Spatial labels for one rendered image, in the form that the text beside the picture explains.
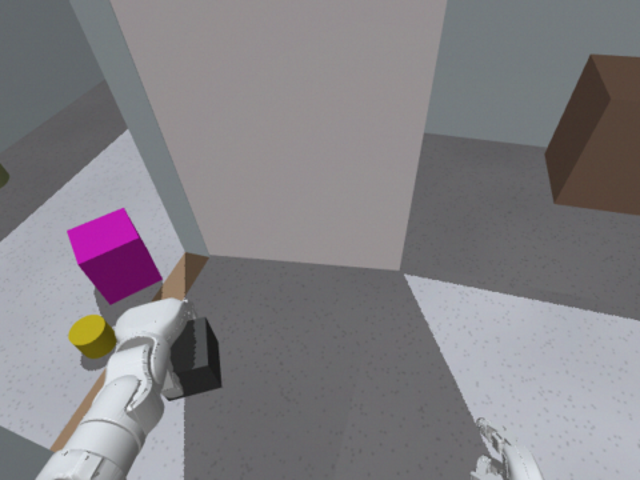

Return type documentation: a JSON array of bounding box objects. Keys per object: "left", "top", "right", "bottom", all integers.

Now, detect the left robot hand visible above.
[{"left": 114, "top": 298, "right": 198, "bottom": 398}]

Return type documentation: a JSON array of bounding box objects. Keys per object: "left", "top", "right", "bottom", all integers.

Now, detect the left robot arm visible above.
[{"left": 35, "top": 332, "right": 171, "bottom": 480}]

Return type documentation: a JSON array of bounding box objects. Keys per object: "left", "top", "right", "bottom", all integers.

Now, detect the right robot hand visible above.
[{"left": 471, "top": 418, "right": 544, "bottom": 480}]

